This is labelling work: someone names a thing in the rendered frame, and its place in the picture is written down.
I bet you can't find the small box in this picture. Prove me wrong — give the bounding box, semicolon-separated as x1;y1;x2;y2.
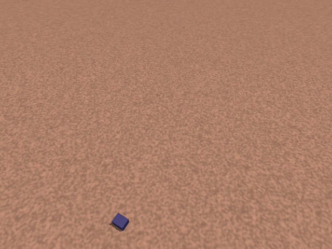
112;213;129;231

